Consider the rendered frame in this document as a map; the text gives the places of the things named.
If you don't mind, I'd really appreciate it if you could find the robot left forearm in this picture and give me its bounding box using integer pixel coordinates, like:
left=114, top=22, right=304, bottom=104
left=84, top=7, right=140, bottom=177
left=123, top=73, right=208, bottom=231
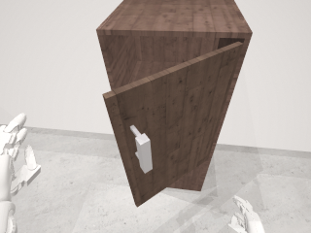
left=0, top=201, right=17, bottom=233

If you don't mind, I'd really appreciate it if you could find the left robot hand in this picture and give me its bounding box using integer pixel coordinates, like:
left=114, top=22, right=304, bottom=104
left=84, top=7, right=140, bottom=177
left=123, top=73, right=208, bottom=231
left=0, top=113, right=41, bottom=202

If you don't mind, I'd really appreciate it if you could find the right robot hand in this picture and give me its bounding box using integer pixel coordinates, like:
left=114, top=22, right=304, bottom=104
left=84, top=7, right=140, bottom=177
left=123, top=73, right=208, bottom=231
left=228, top=195, right=265, bottom=233

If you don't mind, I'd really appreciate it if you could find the cupboard door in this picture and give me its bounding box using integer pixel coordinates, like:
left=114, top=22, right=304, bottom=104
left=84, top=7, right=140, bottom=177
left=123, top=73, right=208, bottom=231
left=102, top=42, right=244, bottom=208

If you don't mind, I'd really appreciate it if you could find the handle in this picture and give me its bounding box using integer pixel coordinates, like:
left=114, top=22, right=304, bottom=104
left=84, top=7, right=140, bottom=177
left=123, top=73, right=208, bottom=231
left=130, top=125, right=153, bottom=174

